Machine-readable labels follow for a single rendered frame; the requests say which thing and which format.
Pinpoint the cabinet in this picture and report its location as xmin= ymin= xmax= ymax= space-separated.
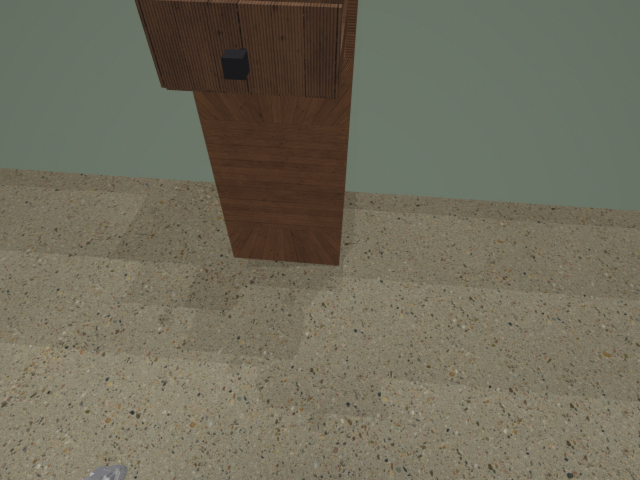
xmin=193 ymin=0 xmax=358 ymax=266

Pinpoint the handle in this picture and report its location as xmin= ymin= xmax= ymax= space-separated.
xmin=221 ymin=48 xmax=250 ymax=80

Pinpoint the drawer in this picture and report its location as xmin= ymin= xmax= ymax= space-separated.
xmin=135 ymin=0 xmax=348 ymax=99

